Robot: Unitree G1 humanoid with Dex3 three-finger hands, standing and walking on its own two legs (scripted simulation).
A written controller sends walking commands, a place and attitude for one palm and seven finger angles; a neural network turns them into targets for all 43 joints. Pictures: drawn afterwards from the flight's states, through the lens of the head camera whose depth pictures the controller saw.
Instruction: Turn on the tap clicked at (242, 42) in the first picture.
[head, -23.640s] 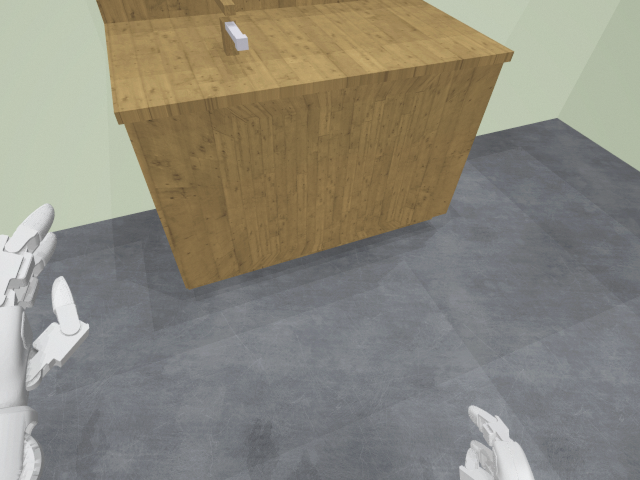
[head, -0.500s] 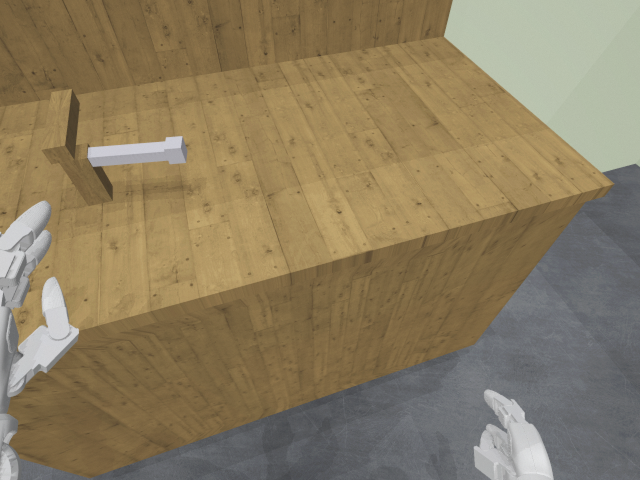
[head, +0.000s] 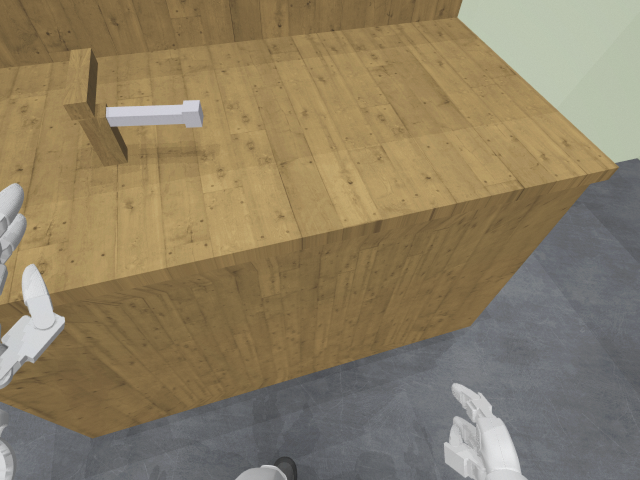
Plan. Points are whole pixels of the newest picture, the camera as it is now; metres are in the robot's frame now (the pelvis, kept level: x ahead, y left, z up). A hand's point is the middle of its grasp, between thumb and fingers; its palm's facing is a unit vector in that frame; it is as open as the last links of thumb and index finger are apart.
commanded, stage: step back with the hand held close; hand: left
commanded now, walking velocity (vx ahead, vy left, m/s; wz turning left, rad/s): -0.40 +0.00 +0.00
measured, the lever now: (192, 113) +0.58 +0.26 +0.10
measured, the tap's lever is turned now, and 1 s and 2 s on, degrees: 79 79 79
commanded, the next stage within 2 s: stop stepping back and stand still in 0.48 s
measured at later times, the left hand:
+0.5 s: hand (16, 458) +0.12 +0.23 +0.16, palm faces +0.36 -0.85 -0.38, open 7.4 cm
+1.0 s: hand out of the picture -0.02 +0.22 +0.17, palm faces +0.42 -0.82 -0.39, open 7.4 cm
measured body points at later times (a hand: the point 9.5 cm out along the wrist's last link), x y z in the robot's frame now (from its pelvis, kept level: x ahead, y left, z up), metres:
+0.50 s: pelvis -0.10 -0.01 -0.01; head -0.07 +0.01 +0.44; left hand +0.09 +0.28 +0.18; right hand +0.09 -0.23 -0.08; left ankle +0.06 +0.09 -0.73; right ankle -0.12 -0.12 -0.73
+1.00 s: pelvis -0.21 -0.02 +0.00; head -0.21 -0.01 +0.45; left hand -0.05 +0.27 +0.19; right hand -0.05 -0.24 -0.09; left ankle -0.21 +0.12 -0.70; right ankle -0.13 -0.09 -0.73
